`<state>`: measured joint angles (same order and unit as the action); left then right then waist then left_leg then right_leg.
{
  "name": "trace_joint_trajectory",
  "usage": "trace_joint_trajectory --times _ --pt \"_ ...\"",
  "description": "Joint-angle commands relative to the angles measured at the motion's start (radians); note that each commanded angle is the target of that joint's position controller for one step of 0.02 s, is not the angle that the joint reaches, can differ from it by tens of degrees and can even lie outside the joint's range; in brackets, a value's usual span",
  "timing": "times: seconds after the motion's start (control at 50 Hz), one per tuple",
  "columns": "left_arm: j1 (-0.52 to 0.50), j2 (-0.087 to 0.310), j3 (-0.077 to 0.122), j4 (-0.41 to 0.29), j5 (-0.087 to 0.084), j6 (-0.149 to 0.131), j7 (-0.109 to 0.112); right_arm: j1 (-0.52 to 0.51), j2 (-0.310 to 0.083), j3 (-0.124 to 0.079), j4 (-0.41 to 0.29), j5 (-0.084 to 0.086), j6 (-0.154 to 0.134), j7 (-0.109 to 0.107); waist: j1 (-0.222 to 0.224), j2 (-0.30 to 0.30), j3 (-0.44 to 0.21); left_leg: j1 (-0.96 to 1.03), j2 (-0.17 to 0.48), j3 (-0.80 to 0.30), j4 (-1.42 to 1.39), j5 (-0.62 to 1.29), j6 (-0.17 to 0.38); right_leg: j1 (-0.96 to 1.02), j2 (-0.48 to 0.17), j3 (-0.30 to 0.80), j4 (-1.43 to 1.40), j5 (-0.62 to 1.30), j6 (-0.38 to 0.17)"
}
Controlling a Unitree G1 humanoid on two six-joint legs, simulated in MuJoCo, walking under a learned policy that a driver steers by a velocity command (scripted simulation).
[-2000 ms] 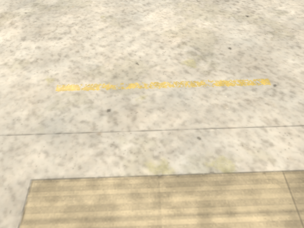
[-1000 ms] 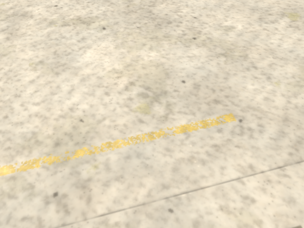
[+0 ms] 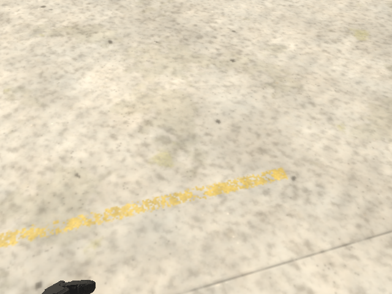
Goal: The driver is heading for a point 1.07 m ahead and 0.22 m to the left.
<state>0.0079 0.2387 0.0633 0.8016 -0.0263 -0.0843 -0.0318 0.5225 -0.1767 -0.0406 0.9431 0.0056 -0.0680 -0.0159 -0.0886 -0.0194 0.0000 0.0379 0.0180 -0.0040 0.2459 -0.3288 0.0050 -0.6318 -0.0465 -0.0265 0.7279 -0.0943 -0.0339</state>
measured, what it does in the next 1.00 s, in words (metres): walks ahead: right foot, then left foot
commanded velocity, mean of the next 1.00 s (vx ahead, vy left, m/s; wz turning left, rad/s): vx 0.48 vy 0.00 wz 0.00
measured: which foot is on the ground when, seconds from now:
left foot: down 0.00-0.12, up 0.14-0.66, down 0.68-1.00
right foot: up 0.00-0.10, down 0.12-0.70, up 0.72-1.00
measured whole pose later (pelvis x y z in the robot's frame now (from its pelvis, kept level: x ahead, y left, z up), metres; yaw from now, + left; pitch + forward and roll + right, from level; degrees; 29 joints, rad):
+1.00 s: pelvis +0.54 +0.01 +0.01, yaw +0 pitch +2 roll +1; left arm 0.10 0.28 0.05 0.86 0.00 -0.07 0.00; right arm 0.36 -0.24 -0.05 0.89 0.00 -0.09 0.01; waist -0.05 -0.04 0.00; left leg -0.10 -0.06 0.06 0.23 -0.17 0.06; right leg -0.71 -0.13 0.05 0.83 -0.01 0.00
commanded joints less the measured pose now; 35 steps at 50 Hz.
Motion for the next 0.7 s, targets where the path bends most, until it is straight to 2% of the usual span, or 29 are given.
trace_joint_trajectory --times 0.02,0.06,0.08,0.1,0.12,0.14,0.16,0.18,0.2,0.22,0.24,0.26,0.28,0.32,0.36,0.4,0.48,0.56,0.6,0.62,0.64,0.66,0.68,0.7 --pt "-0.167 0.031 -0.011 -0.103 -0.006 -0.012 -0.014 0.004 -0.188 -0.042 -0.034 0.013 -0.014 -0.007 0.016 0.162 0.108 -0.100 0.208 -0.117 -0.116 0.292 0.159 0.061 0.028 -0.023 -0.127 0.065 -0.007" --pt "-0.147 0.073 0.000 -0.105 -0.004 -0.013 -0.015 -0.016 -0.199 -0.048 -0.030 0.018 -0.013 -0.005 0.049 0.169 0.098 -0.053 0.234 -0.108 -0.065 0.434 0.142 0.119 0.038 -0.021 -0.173 0.030 -0.037" --pt "-0.100 0.099 0.012 -0.095 0.000 -0.014 -0.013 -0.029 -0.208 -0.051 -0.030 0.017 -0.010 -0.004 0.084 0.174 0.060 -0.037 0.229 -0.087 0.012 0.613 0.127 0.203 0.060 -0.037 -0.183 0.008 -0.056" --pt "0.017 0.130 0.031 -0.059 0.002 -0.011 -0.007 -0.040 -0.207 -0.051 -0.031 0.015 -0.005 -0.005 0.146 0.168 -0.014 -0.052 0.200 -0.049 0.153 0.778 0.106 0.361 0.087 -0.056 -0.192 0.001 -0.081" --pt "0.201 0.173 0.053 -0.005 0.000 -0.008 0.001 -0.062 -0.198 -0.047 -0.044 0.007 -0.003 -0.006 0.228 0.151 -0.117 -0.175 0.161 -0.018 0.366 0.790 0.075 0.616 0.058 -0.015 -0.169 0.007 -0.115" --pt "0.381 0.260 0.072 0.030 0.019 -0.002 0.014 -0.034 -0.142 -0.031 -0.075 -0.010 -0.006 -0.006 0.255 -0.045 -0.279 -0.471 0.063 0.028 0.743 0.417 0.027 0.957 -0.182 0.315 -0.189 -0.090 -0.200" --pt "0.416 0.267 0.061 0.045 0.023 -0.002 0.004 0.054 -0.041 -0.002 -0.071 0.009 -0.030 0.001 0.202 -0.287 -0.421 -0.686 -0.072 -0.090 1.010 -0.236 0.004 1.078 -0.352 0.783 -0.410 -0.337 -0.313" --pt "0.336 0.189 0.040 0.041 0.013 -0.005 0.002 -0.026 -0.138 -0.030 -0.078 0.037 -0.046 0.004 0.204 -0.207 -0.272 -0.804 -0.014 -0.137 1.124 -0.195 0.017 0.966 -0.314 0.755 -0.472 -0.434 -0.272" --pt "0.248 0.147 0.027 0.029 0.005 -0.009 0.005 -0.129 -0.178 -0.039 -0.107 0.044 -0.055 0.004 0.182 -0.133 -0.131 -0.837 0.039 -0.098 1.117 -0.095 0.036 0.800 -0.286 0.592 -0.480 -0.372 -0.232" --pt "0.172 0.130 0.019 0.018 0.014 -0.013 0.003 -0.175 -0.178 -0.042 -0.117 0.030 -0.056 -0.005 0.142 -0.036 -0.076 -0.779 0.086 -0.079 1.071 0.001 0.043 0.641 -0.248 0.482 -0.499 -0.251 -0.207" --pt "0.131 0.107 0.013 0.016 0.028 -0.020 -0.001 -0.179 -0.167 -0.048 -0.118 0.014 -0.049 -0.012 0.105 -0.029 -0.043 -0.722 0.117 -0.080 1.023 0.054 0.044 0.529 -0.207 0.396 -0.522 -0.156 -0.194" --pt "0.117 0.088 0.007 0.024 0.037 -0.025 -0.003 -0.151 -0.149 -0.049 -0.114 0.012 -0.036 -0.012 0.072 -0.052 -0.045 -0.666 0.137 -0.088 0.997 0.082 0.046 0.467 -0.180 0.341 -0.548 -0.126 -0.190" --pt "0.122 0.083 0.006 0.034 0.035 -0.030 -0.003 -0.137 -0.130 -0.047 -0.112 0.013 -0.025 -0.012 0.059 -0.065 -0.041 -0.645 0.144 -0.085 0.971 0.091 0.044 0.431 -0.168 0.308 -0.570 -0.111 -0.196" --pt "0.153 0.099 0.006 0.059 0.031 -0.036 0.003 -0.175 -0.128 -0.048 -0.129 0.010 -0.010 -0.012 0.051 -0.052 -0.002 -0.678 0.152 -0.074 0.911 0.131 0.029 0.388 -0.160 0.252 -0.607 -0.070 -0.210" --pt "0.194 0.126 0.010 0.076 0.029 -0.034 0.017 -0.264 -0.139 -0.048 -0.160 -0.002 -0.007 -0.013 0.066 -0.025 0.031 -0.755 0.158 -0.069 0.808 0.223 0.004 0.397 -0.161 0.224 -0.625 -0.015 -0.218" --pt "0.233 0.137 0.009 0.089 0.026 -0.027 0.028 -0.337 -0.134 -0.043 -0.181 -0.006 -0.011 -0.007 0.086 -0.014 0.040 -0.779 0.151 -0.060 0.679 0.333 -0.006 0.425 -0.149 0.185 -0.622 0.046 -0.203" --pt "0.315 0.161 0.007 0.115 0.012 -0.020 0.035 -0.487 -0.112 -0.025 -0.222 0.002 -0.019 0.013 0.142 -0.013 0.055 -0.726 0.104 -0.013 0.444 0.462 -0.006 0.476 -0.129 0.121 -0.616 0.079 -0.171" --pt "0.395 0.174 0.008 0.149 0.007 0.000 0.035 -0.602 -0.118 -0.013 -0.273 0.012 -0.027 0.040 0.182 -0.012 0.083 -0.761 0.078 -0.005 0.328 0.392 0.008 0.627 -0.178 0.131 -0.549 0.092 -0.170" --pt "0.403 0.187 0.013 0.157 0.007 0.013 0.037 -0.617 -0.131 -0.012 -0.293 0.014 -0.034 0.054 0.172 -0.031 0.077 -0.740 0.061 0.001 0.289 0.310 0.033 0.687 -0.207 0.141 -0.500 0.162 -0.159" --pt "0.395 0.195 0.015 0.156 0.007 0.018 0.039 -0.594 -0.144 -0.015 -0.292 0.014 -0.036 0.058 0.152 -0.046 0.062 -0.688 0.046 0.011 0.270 0.270 0.048 0.702 -0.212 0.139 -0.467 0.238 -0.148" --pt "0.376 0.207 0.018 0.152 0.007 0.022 0.039 -0.537 -0.167 -0.025 -0.281 0.012 -0.039 0.058 0.115 -0.065 0.024 -0.587 0.016 0.035 0.256 0.239 0.067 0.705 -0.203 0.126 -0.402 0.400 -0.135" --pt "0.353 0.204 0.016 0.147 0.008 0.027 0.040 -0.406 -0.201 -0.044 -0.244 0.009 -0.040 0.055 0.043 -0.064 -0.054 -0.403 -0.020 0.065 0.229 0.253 0.095 0.683 -0.162 0.088 -0.256 0.567 -0.113" --pt "0.343 0.176 0.004 0.129 0.019 0.026 0.040 -0.209 -0.264 -0.069 -0.192 0.003 -0.040 0.046 -0.035 -0.039 -0.191 -0.092 0.044 -0.002 0.275 0.303 0.144 0.534 -0.112 0.049 -0.020 0.513 -0.081" --pt "0.446 0.068 -0.029 0.108 0.026 0.005 0.032 -0.076 -0.367 -0.094 -0.168 -0.016 -0.034 0.039 -0.024 0.174 -0.367 0.352 0.316 -0.432 0.260 0.196 0.294 0.110 0.039 -0.013 0.394 0.118 -0.004"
